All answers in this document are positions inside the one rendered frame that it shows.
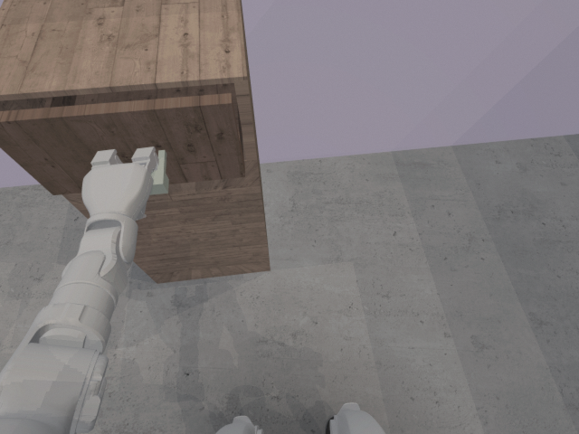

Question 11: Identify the cabinet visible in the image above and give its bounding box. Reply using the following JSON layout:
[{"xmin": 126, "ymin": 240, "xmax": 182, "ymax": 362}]
[{"xmin": 0, "ymin": 0, "xmax": 271, "ymax": 284}]

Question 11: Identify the robot right thigh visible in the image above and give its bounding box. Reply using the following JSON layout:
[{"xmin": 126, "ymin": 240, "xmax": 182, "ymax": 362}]
[{"xmin": 329, "ymin": 410, "xmax": 385, "ymax": 434}]

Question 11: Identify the right robot shin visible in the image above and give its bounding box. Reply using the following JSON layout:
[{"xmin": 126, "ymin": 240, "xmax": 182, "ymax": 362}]
[{"xmin": 337, "ymin": 402, "xmax": 360, "ymax": 416}]

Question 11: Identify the left robot forearm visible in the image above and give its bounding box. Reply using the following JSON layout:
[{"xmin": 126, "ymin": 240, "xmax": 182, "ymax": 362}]
[{"xmin": 0, "ymin": 212, "xmax": 138, "ymax": 395}]

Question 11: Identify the robot left upper arm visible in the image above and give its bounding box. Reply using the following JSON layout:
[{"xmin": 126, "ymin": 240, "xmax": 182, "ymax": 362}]
[{"xmin": 0, "ymin": 343, "xmax": 109, "ymax": 434}]

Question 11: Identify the drawer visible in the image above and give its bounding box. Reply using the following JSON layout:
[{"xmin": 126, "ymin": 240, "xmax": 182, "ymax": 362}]
[{"xmin": 0, "ymin": 83, "xmax": 245, "ymax": 195}]

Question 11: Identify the robot left hand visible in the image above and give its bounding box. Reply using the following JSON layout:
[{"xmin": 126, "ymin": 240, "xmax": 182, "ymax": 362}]
[{"xmin": 81, "ymin": 146, "xmax": 159, "ymax": 221}]

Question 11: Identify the handle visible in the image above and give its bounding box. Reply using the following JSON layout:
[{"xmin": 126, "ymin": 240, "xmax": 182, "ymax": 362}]
[{"xmin": 150, "ymin": 150, "xmax": 169, "ymax": 195}]

